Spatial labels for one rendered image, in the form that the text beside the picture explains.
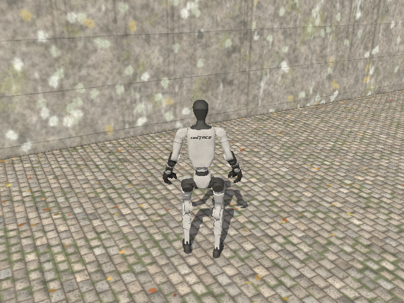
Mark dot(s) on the right robot forearm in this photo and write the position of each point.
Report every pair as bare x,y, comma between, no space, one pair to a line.
234,164

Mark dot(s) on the right robot hand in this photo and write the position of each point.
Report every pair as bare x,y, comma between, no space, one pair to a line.
233,174

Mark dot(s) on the robot right thigh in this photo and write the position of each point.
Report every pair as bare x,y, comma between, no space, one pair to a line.
218,186

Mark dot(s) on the right robot upper arm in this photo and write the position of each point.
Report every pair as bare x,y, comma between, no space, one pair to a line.
224,141

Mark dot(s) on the left robot forearm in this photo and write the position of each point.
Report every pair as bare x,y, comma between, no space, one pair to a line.
170,165

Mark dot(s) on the left robot upper arm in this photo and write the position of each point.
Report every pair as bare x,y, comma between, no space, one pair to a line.
180,134

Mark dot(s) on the robot left foot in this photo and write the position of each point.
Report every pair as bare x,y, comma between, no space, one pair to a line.
187,247

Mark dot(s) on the left robot hand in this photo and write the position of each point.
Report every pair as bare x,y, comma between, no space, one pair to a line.
165,177

